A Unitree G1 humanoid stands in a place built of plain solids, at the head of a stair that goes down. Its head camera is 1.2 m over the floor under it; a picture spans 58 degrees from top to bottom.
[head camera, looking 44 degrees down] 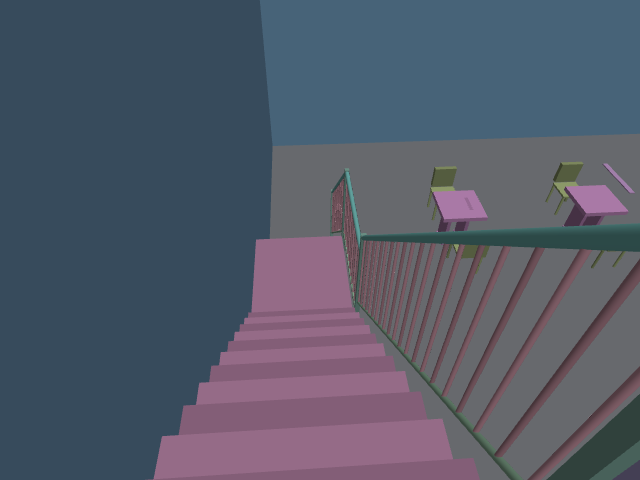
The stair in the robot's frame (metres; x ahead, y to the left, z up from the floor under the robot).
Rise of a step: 0.20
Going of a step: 0.21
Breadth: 1.03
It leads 4 degrees to the left of straight ahead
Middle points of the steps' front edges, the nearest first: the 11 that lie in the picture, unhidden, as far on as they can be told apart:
0.46 0.04 -0.20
0.67 0.06 -0.40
0.88 0.07 -0.60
1.09 0.08 -0.80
1.29 0.10 -1.00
1.50 0.11 -1.20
1.71 0.12 -1.40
1.92 0.13 -1.60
2.13 0.15 -1.80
2.34 0.16 -1.99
2.55 0.17 -2.19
